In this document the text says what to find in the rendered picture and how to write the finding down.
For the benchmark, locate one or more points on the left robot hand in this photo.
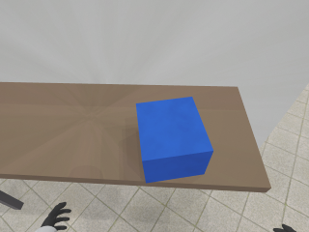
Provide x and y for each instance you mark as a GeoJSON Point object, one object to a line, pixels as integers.
{"type": "Point", "coordinates": [53, 217]}

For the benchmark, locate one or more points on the table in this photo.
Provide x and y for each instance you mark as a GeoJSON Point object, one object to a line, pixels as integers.
{"type": "Point", "coordinates": [88, 133]}

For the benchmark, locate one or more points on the carton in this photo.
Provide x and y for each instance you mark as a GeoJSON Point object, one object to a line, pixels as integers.
{"type": "Point", "coordinates": [173, 140]}

